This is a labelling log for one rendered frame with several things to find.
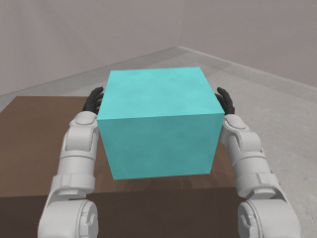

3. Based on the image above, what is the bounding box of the right robot hand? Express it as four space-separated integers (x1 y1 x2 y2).
214 87 235 116

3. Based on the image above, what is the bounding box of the right robot forearm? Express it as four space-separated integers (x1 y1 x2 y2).
219 114 302 238

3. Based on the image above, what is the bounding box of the robot left upper arm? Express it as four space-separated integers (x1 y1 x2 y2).
39 199 99 238

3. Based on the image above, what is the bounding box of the robot right upper arm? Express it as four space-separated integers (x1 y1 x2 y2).
238 199 301 238

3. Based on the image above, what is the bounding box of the pedestal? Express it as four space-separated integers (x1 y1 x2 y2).
0 96 280 238

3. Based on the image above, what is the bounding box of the left robot hand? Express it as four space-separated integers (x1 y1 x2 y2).
82 86 104 115

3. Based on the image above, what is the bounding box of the left robot forearm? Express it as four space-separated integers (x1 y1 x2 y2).
38 111 99 238

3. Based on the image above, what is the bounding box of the carton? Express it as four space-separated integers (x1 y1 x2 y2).
96 66 225 180

